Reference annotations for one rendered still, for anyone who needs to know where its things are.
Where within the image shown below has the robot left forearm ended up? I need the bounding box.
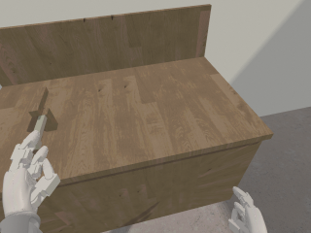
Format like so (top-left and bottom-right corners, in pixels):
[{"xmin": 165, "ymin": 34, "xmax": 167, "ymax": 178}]
[{"xmin": 0, "ymin": 211, "xmax": 43, "ymax": 233}]

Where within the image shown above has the tap lever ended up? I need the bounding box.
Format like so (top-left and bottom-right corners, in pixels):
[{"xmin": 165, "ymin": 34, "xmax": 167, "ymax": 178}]
[{"xmin": 33, "ymin": 115, "xmax": 47, "ymax": 150}]

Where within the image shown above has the robot left hand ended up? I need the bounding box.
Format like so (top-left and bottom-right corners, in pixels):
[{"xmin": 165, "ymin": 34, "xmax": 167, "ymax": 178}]
[{"xmin": 2, "ymin": 130, "xmax": 60, "ymax": 218}]

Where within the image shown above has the robot right hand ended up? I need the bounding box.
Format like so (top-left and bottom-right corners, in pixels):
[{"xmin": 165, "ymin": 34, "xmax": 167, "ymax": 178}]
[{"xmin": 228, "ymin": 186, "xmax": 267, "ymax": 233}]

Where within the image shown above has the counter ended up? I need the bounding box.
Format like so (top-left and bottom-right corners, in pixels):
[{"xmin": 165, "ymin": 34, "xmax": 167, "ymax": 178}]
[{"xmin": 0, "ymin": 4, "xmax": 274, "ymax": 233}]

